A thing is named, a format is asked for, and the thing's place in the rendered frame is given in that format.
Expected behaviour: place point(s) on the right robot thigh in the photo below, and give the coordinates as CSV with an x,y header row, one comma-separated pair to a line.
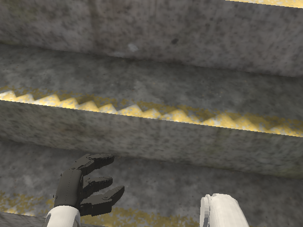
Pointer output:
x,y
221,210

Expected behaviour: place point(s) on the left robot hand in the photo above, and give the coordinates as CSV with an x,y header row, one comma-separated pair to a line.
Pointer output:
x,y
74,191

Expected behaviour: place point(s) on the left robot forearm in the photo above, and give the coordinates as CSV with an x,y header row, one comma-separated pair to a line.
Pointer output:
x,y
63,216

